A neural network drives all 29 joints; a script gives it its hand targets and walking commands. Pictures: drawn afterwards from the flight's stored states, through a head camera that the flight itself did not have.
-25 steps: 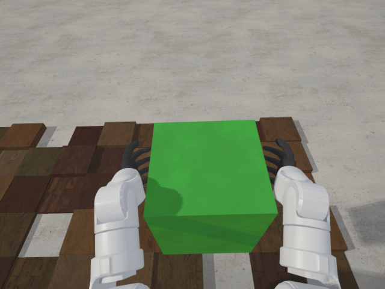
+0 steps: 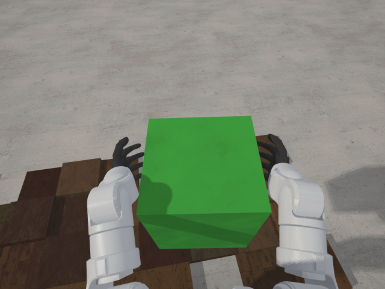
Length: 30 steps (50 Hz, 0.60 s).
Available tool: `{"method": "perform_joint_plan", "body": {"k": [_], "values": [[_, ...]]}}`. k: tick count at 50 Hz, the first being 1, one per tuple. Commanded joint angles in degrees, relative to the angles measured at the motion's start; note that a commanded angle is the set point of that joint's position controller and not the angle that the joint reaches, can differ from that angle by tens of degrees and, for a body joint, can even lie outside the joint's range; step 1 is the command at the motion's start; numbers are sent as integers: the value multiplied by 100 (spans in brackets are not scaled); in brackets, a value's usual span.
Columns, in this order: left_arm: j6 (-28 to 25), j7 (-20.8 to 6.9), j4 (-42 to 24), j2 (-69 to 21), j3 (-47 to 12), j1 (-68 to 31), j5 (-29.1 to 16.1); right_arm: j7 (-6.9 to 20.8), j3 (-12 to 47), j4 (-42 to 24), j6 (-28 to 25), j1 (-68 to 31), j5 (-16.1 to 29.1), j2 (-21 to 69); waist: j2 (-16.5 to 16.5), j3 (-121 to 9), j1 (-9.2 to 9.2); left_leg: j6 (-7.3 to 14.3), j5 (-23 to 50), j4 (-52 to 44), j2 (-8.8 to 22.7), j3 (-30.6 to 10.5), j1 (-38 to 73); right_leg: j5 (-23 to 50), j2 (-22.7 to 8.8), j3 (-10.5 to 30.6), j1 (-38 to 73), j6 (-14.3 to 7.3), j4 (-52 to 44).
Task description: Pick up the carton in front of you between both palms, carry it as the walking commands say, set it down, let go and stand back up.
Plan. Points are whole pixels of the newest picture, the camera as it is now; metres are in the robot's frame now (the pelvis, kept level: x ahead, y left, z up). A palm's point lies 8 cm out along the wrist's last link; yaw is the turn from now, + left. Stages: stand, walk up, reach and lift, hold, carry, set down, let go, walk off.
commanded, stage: carry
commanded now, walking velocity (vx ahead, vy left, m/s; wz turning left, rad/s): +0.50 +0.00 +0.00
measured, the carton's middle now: (201, 188) +0.33 -0.01 +0.01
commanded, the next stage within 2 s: none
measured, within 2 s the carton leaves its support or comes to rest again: neither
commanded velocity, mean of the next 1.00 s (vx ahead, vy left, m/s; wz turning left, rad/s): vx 0.50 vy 0.00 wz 0.00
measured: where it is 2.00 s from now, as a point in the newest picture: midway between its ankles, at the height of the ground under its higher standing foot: (202, 126)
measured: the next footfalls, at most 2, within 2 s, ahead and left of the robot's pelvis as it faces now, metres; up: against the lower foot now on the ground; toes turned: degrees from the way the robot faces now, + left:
right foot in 0.20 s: +0.29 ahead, -0.15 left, -0.03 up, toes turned -7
left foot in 0.58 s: +0.57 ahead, +0.03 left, +0.00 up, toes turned +5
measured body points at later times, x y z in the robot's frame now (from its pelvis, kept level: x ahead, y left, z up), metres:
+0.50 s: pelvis +0.32 -0.06 -0.04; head +0.35 -0.07 +0.41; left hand +0.65 +0.10 +0.04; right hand +0.66 -0.21 +0.03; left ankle +0.40 +0.05 -0.68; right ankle +0.25 -0.14 -0.77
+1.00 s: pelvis +0.66 -0.11 -0.02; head +0.65 -0.11 +0.43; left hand +1.02 +0.05 +0.14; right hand +1.02 -0.26 +0.14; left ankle +0.54 +0.02 -0.71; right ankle +0.73 -0.20 -0.74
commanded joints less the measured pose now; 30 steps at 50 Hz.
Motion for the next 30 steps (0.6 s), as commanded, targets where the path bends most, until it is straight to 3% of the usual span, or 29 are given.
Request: {"method": "perform_joint_plan", "body": {"k": [1, 4, 7, 9, 10, 11, 12, 13, 14, 15, 16, 17, 19, 21, 23, 25, 27, 28, 29, 30], "values": [[-218, 28, -389, -4343, -3590, -3205, -760, 25, 3748, -746, -238, -3528, 1135, 4273, 916, -2115, 0, 700, 1380, -883, 1345, -1347, 2239, 637, -162, -12, -539, 146, -989], [-213, 92, -557, -4022, -3571, -2991, -784, -64, 3725, -821, -220, -3234, 1120, 3952, 892, -1940, -23, 544, 1651, -739, 1161, -921, 2182, 1573, -139, -151, -266, 148, -1969], [-98, 98, -585, -3724, -3513, -2855, -787, -148, 3597, -733, -109, -2947, 996, 3668, 990, -1827, -87, 432, 1764, -223, 1080, -668, 2059, 2009, -3, -330, 154, -6, -2375], [2, 79, -501, -3576, -3404, -2865, -785, -184, 3536, -663, -2, -2934, 917, 3574, 951, -1690, 68, 364, 2153, 295, 1101, -605, 2060, 2087, -1, -453, 366, -159, -2612], [48, 73, -375, -3507, -3328, -2788, -775, -204, 3506, -597, 57, -2961, 882, 3562, 788, -1703, 273, 226, 2519, 862, 979, -406, 1945, 2134, 104, -713, 909, -186, -2996], [77, 78, -249, -3460, -3281, -2881, -729, -204, 3458, -524, 120, -2980, 855, 3582, 31, -1989, 393, 21, 2718, 2190, 572, -8, 1506, 2130, 357, -1064, 2134, -181, -3138], [101, 79, -82, -3454, -3215, -2680, -665, -212, 3397, -575, 154, -3133, 837, 3511, -553, -2324, 702, -175, 1764, 3639, 472, 12, 159, 2491, -33, -787, 3763, -264, -2798], [115, 86, 88, -3454, -3151, -2471, -690, -221, 3378, -542, 199, -3080, 827, 3537, -1362, -2375, 722, -308, -1417, 4753, 120, -267, -1645, 3380, -870, 528, 4951, -529, -2351], [124, 111, 102, -3323, -3068, -2469, -746, -247, 3309, -418, 241, -3041, 858, 3559, -1623, -2684, 727, -421, -2185, 5952, -209, -454, -2842, 3686, -1638, 2074, 5653, -1134, -2472], [109, 115, -116, -3457, -3202, -2672, -841, -264, 3201, -382, 231, -3061, 828, 3598, -1137, -2705, 879, -289, -1842, 6255, -158, -628, -3426, 2182, -1834, 2901, 5395, -1454, -3072], [72, 97, -330, -3705, -3330, -3175, -930, -255, 3113, -385, 212, -3351, 844, 3823, -861, -2561, 894, -180, -1657, 6610, 68, -792, -3759, 2062, -2010, 2953, 5167, -1682, -2926], [41, 43, -437, -3999, -3491, -3386, -1028, -226, 3102, -370, 178, -3453, 817, 3959, -426, -2415, 815, -86, -1643, 6672, 152, -947, -3874, 1852, -1858, 2615, 4774, -1544, -2860], [-76, -80, -671, -4389, -3774, -3748, -1208, -147, 3133, -385, 69, -3540, 760, 4208, -109, -2214, 635, -21, -1416, 6196, 301, -895, -3688, 644, -1557, 1936, 3953, -1187, -3120], [-204, -155, -787, -4458, -3915, -3894, -1314, -122, 3213, -481, -51, -3568, 713, 4240, -447, -2062, 598, -40, -921, 5427, 320, -554, -3552, 433, -1276, 1367, 3574, -1097, -3461], [-294, -173, -772, -4385, -3989, -3756, -1368, -136, 3301, -637, -141, -3558, 696, 4099, -612, -1832, 567, -83, -695, 3993, 379, -409, -3131, 656, -1069, 881, 3232, -1064, -3776], [-328, -134, -729, -4253, -4009, -3417, -1344, -162, 3325, -739, -184, -3375, 698, 3915, -718, -1748, 395, -62, -95, 2298, 305, -180, -1921, 1109, -868, 358, 2792, -865, -3996], [-327, -62, -765, -4095, -3963, -3240, -1236, -175, 3342, -825, -182, -3204, 714, 3766, -986, -1880, 50, 16, 66, 1758, -94, 406, -660, 2793, -909, -24, 2665, -742, -3778], [-310, -14, -804, -3957, -3906, -3119, -1157, -172, 3376, -851, -180, -3155, 793, 3706, -829, -2112, -243, 52, 371, 1645, -305, 622, 48, 4161, -854, -383, 2731, -592, -2992], [-278, 47, -883, -3786, -3831, -3004, -1070, -175, 3378, -790, -175, -2983, 889, 3606, -266, -2529, -555, 94, 411, 977, -675, 916, 1038, 4856, -544, -849, 2741, -396, -1614], [-250, 116, -1034, -3574, -3724, -3013, -962, -164, 3406, -835, -155, -2876, 1002, 3577, 221, -2852, -762, 163, 184, 769, -733, 658, 2242, 4212, -191, -854, 2022, -336, -131]]}}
